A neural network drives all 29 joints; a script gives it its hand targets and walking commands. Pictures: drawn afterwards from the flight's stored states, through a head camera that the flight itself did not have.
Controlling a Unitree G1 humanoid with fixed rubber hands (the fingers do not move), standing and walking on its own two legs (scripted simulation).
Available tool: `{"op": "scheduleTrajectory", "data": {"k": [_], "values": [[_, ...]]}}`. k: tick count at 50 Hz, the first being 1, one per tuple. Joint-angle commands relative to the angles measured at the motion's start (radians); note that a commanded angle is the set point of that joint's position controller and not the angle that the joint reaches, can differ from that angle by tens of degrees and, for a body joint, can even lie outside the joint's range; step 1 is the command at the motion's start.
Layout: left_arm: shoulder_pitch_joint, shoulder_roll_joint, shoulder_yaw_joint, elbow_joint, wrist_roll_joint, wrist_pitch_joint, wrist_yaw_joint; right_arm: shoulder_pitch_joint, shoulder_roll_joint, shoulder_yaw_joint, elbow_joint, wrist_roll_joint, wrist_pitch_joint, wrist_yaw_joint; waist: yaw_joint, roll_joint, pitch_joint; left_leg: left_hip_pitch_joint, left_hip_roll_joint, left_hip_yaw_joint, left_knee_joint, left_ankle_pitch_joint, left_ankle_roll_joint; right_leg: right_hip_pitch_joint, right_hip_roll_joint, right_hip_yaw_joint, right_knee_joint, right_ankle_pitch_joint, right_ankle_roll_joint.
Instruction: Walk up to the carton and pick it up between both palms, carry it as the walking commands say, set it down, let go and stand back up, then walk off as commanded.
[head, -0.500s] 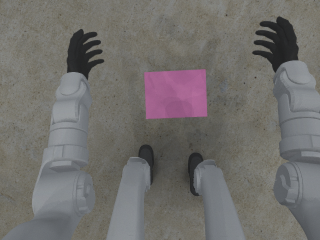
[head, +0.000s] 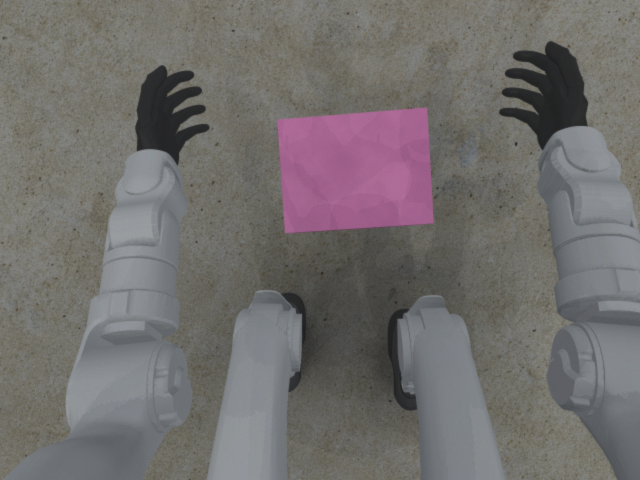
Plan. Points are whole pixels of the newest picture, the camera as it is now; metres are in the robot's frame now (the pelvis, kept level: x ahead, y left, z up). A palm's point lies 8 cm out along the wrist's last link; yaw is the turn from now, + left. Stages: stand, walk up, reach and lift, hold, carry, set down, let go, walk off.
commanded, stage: reach and lift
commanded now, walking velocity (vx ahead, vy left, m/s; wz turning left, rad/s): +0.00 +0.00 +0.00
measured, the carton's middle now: (352, 179) +0.47 +0.00 -0.42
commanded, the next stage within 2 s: none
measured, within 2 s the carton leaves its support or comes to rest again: neither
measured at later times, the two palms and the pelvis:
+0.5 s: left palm (210, 172) +0.46 +0.22 -0.29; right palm (480, 158) +0.48 -0.19 -0.30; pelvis -0.04 -0.01 -0.13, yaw +1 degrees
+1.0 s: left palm (208, 179) +0.46 +0.25 -0.36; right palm (469, 173) +0.47 -0.20 -0.39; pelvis -0.03 +0.00 -0.18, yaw +1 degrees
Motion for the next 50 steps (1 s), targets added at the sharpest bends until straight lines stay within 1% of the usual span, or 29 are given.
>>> {"op": "scheduleTrajectory", "data": {"k": [1, 3, 4, 5, 7, 9, 12, 13, 14, 15, 16, 17, 20, 21, 22, 23, 24, 27, 28, 30, 33, 35, 36, 38, 39, 40, 43, 45, 50], "values": [[-0.244, 0.197, 0.007, -0.179, -0.024, -0.021, 0.018, -0.281, -0.209, 0.006, -0.203, 0.041, -0.018, -0.02, -0.001, -0.035, -1.3, 0.784, -0.027, 0.133, -0.002, 0.353, -0.015, 0.575, 0.025, -0.106, -0.09, 0.352, 0.024], [-0.28, 0.221, 0.002, -0.239, -0.046, -0.022, 0.02, -0.335, -0.227, 0.011, -0.277, 0.051, -0.011, -0.028, 0.004, -0.051, -1.351, 0.768, -0.024, 0.138, 0.037, 0.356, -0.011, 0.596, 0.024, -0.118, -0.037, 0.37, 0.029], [-0.303, 0.235, -0.013, -0.235, -0.066, -0.014, 0.026, -0.333, -0.233, 0.024, -0.248, 0.056, -0.003, -0.032, -0.009, -0.062, -1.36, 0.766, -0.021, 0.131, 0.05, 0.327, -0.005, 0.593, 0.023, -0.13, -0.011, 0.342, 0.027], [-0.319, 0.228, -0.025, -0.217, -0.062, -0.009, 0.028, -0.349, -0.243, 0.023, -0.231, 0.064, 0.004, -0.035, 0.001, -0.033, -1.342, 0.758, -0.019, 0.138, 0.067, 0.302, -0.007, 0.551, 0.019, -0.121, -0.003, 0.309, 0.021], [-0.384, 0.239, -0.05, -0.263, -0.095, 0.007, 0.046, -0.399, -0.282, 0.022, -0.282, 0.077, 0.015, -0.044, -0.025, -0.029, -1.426, 0.833, -0.013, 0.125, 0.098, 0.282, -0.005, 0.553, 0.018, -0.15, 0.042, 0.27, 0.019], [-0.469, 0.277, -0.053, -0.287, -0.109, 0.016, 0.062, -0.464, -0.303, 0.029, -0.31, 0.096, 0.031, -0.055, -0.013, -0.026, -1.482, 0.858, -0.013, 0.123, 0.139, 0.243, -0.001, 0.548, 0.011, -0.148, 0.078, 0.231, 0.011], [-0.561, 0.344, -0.07, -0.416, -0.138, 0.052, 0.103, -0.551, -0.354, 0.057, -0.437, 0.151, 0.067, -0.082, -0.02, 0.0, -1.822, 1.062, -0.023, 0.127, 0.199, 0.298, -0.005, 0.757, 0.014, -0.144, 0.137, 0.281, 0.0], [-0.58, 0.357, -0.087, -0.412, -0.164, 0.069, 0.114, -0.59, -0.374, 0.079, -0.438, 0.171, 0.085, -0.088, -0.009, -0.005, -1.891, 1.101, -0.025, 0.128, 0.219, 0.319, -0.008, 0.823, 0.012, -0.138, 0.158, 0.299, -0.006], [-0.59, 0.368, -0.084, -0.277, -0.16, 0.082, 0.118, -0.582, -0.377, 0.083, -0.303, 0.176, 0.097, -0.091, -0.013, 0.005, -1.765, 1.035, -0.018, 0.127, 0.23, 0.251, -0.011, 0.803, 0.003, -0.124, 0.182, 0.249, -0.008], [-0.569, 0.313, -0.081, -0.326, -0.177, 0.089, 0.116, -0.598, -0.336, 0.089, -0.35, 0.176, 0.101, -0.091, -0.031, -0.029, -1.709, 1.065, -0.012, 0.135, 0.251, 0.369, -0.003, 0.799, 0.003, -0.151, 0.201, 0.332, -0.008], [-0.543, 0.309, -0.057, -0.39, -0.167, 0.074, 0.115, -0.576, -0.331, 0.078, -0.41, 0.168, 0.088, -0.094, -0.008, -0.017, -1.722, 1.099, -0.018, 0.129, 0.285, 0.457, 0.0, 0.781, 0.014, -0.146, 0.23, 0.399, -0.004], [-0.544, 0.311, -0.041, -0.412, -0.142, 0.058, 0.119, -0.552, -0.347, 0.053, -0.405, 0.151, 0.074, -0.097, -0.014, -0.011, -1.719, 1.083, -0.021, 0.127, 0.302, 0.47, 0.0, 0.742, 0.021, -0.141, 0.241, 0.425, -0.007], [-0.518, 0.299, -0.03, -0.205, -0.116, 0.036, 0.114, -0.558, -0.334, 0.041, -0.257, 0.111, 0.044, -0.101, -0.034, -0.036, -1.43, 0.858, -0.012, 0.131, 0.311, 0.312, 0.009, 0.614, 0.001, -0.132, 0.262, 0.316, -0.005], [-0.522, 0.297, -0.024, -0.208, -0.122, 0.024, 0.11, -0.576, -0.335, 0.042, -0.273, 0.107, 0.034, -0.1, -0.02, -0.041, -1.408, 0.832, -0.012, 0.133, 0.32, 0.291, 0.009, 0.606, -0.005, -0.127, 0.267, 0.302, -0.002], [-0.541, 0.285, -0.047, -0.197, -0.139, 0.016, 0.108, -0.584, -0.334, 0.054, -0.27, 0.108, 0.025, -0.104, -0.03, -0.035, -1.404, 0.816, -0.008, 0.139, 0.329, 0.272, 0.005, 0.615, -0.006, -0.123, 0.271, 0.29, 0.0], [-0.535, 0.279, -0.058, -0.143, -0.145, 0.007, 0.102, -0.58, -0.318, 0.063, -0.217, 0.11, 0.02, -0.106, -0.029, -0.031, -1.342, 0.771, -0.007, 0.143, 0.343, 0.25, 0.006, 0.593, -0.009, -0.117, 0.275, 0.279, -0.004], [-0.541, 0.256, -0.082, -0.109, -0.166, -0.002, 0.095, -0.582, -0.306, 0.07, -0.192, 0.11, 0.012, -0.105, -0.055, -0.055, -1.309, 0.747, -0.002, 0.137, 0.351, 0.229, 0.012, 0.58, -0.015, -0.124, 0.282, 0.262, 0.0], [-0.572, 0.242, -0.104, 0.01, -0.165, -0.04, 0.078, -0.589, -0.261, 0.097, -0.023, 0.11, -0.018, -0.1, -0.048, -0.052, -1.1, 0.605, 0.005, 0.141, 0.371, 0.148, 0.012, 0.496, -0.032, -0.102, 0.301, 0.2, -0.005], [-0.583, 0.248, -0.095, 0.001, -0.159, -0.052, 0.075, -0.598, -0.252, 0.112, -0.051, 0.126, -0.034, -0.101, -0.052, -0.065, -1.114, 0.605, 0.01, 0.145, 0.394, 0.174, 0.012, 0.533, -0.032, -0.086, 0.298, 0.232, -0.004], [-0.571, 0.243, -0.101, 0.102, -0.159, -0.081, 0.069, -0.596, -0.242, 0.12, 0.037, 0.129, -0.061, -0.1, -0.035, -0.067, -1.031, 0.554, 0.009, 0.144, 0.414, 0.187, 0.008, 0.475, -0.034, -0.081, 0.317, 0.231, 0.004], [-0.582, 0.22, -0.136, 0.121, -0.188, -0.122, 0.058, -0.603, -0.231, 0.129, 0.057, 0.147, -0.101, -0.1, -0.061, -0.061, -1.032, 0.554, 0.009, 0.123, 0.45, 0.266, 0.009, 0.471, -0.038, -0.078, 0.351, 0.305, 0.006], [-0.583, 0.21, -0.157, 0.132, -0.209, -0.141, 0.056, -0.604, -0.212, 0.145, 0.061, 0.171, -0.114, -0.098, -0.058, -0.044, -1.051, 0.579, 0.01, 0.118, 0.468, 0.311, 0.004, 0.476, -0.039, -0.074, 0.364, 0.343, 0.004], [-0.597, 0.21, -0.172, 0.146, -0.213, -0.148, 0.056, -0.608, -0.194, 0.169, 0.076, 0.196, -0.119, -0.091, -0.043, -0.019, -1.028, 0.574, 0.011, 0.116, 0.478, 0.32, 0.006, 0.456, -0.041, -0.064, 0.373, 0.349, 0.003], [-0.603, 0.192, -0.183, 0.157, -0.236, -0.162, 0.051, -0.628, -0.187, 0.198, 0.087, 0.206, -0.129, -0.083, -0.019, -0.022, -0.98, 0.517, 0.006, 0.116, 0.485, 0.32, 0.001, 0.436, -0.046, -0.052, 0.387, 0.336, 0.002], [-0.608, 0.194, -0.186, 0.147, -0.25, -0.163, 0.049, -0.631, -0.191, 0.206, 0.064, 0.201, -0.131, -0.084, -0.024, -0.044, -1.014, 0.533, 0.007, 0.111, 0.49, 0.345, 0.003, 0.458, -0.044, -0.054, 0.391, 0.354, 0.005], [-0.606, 0.193, -0.191, 0.204, -0.262, -0.171, 0.043, -0.645, -0.182, 0.214, 0.094, 0.203, -0.134, -0.082, -0.015, -0.041, -0.919, 0.465, 0.01, 0.107, 0.498, 0.331, 0.001, 0.409, -0.047, -0.045, 0.402, 0.336, 0.005], [-0.621, 0.205, -0.178, 0.176, -0.289, -0.187, 0.041, -0.655, -0.185, 0.212, 0.052, 0.198, -0.146, -0.086, -0.026, -0.082, -0.982, 0.458, 0.001, 0.092, 0.513, 0.378, 0.008, 0.462, -0.045, -0.045, 0.424, 0.392, 0.01], [-0.604, 0.213, -0.178, 0.218, -0.295, -0.188, 0.042, -0.625, -0.187, 0.202, 0.064, 0.19, -0.148, -0.091, -0.052, -0.109, -0.965, 0.442, 0.007, 0.084, 0.524, 0.369, 0.015, 0.451, -0.047, -0.045, 0.421, 0.398, 0.01], [-0.571, 0.194, -0.186, 0.282, -0.305, -0.189, 0.039, -0.607, -0.17, 0.218, 0.081, 0.206, -0.149, -0.085, -0.047, -0.11, -0.918, 0.418, 0.005, 0.081, 0.523, 0.365, 0.015, 0.429, -0.046, -0.047, 0.427, 0.389, 0.014]]}}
